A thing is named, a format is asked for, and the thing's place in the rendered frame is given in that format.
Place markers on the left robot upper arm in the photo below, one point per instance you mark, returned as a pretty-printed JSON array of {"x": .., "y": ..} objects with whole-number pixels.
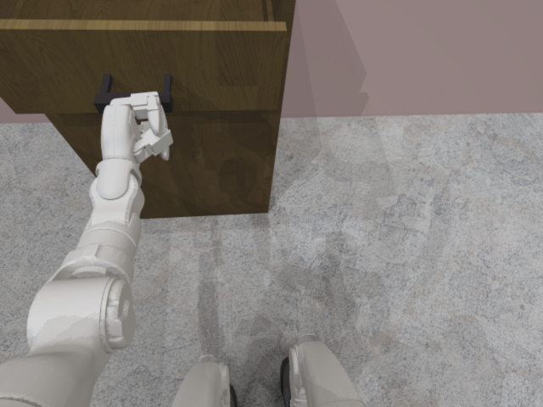
[{"x": 76, "y": 325}]

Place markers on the handle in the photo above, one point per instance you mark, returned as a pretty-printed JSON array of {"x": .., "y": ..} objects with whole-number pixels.
[{"x": 104, "y": 97}]

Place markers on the cabinet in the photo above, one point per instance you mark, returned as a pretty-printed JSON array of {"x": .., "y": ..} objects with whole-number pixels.
[{"x": 221, "y": 162}]

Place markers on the drawer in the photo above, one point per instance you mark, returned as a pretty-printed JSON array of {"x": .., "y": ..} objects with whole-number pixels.
[{"x": 221, "y": 54}]

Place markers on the left robot forearm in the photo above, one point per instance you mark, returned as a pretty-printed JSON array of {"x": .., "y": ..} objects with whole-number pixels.
[{"x": 109, "y": 242}]

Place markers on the robot left thigh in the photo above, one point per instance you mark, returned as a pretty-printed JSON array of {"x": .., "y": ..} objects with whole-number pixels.
[{"x": 206, "y": 385}]

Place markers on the left robot hand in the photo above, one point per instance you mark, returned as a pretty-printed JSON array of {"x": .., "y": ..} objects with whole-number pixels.
[{"x": 120, "y": 132}]

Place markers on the right robot shin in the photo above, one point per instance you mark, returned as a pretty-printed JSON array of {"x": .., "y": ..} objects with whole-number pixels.
[{"x": 298, "y": 397}]

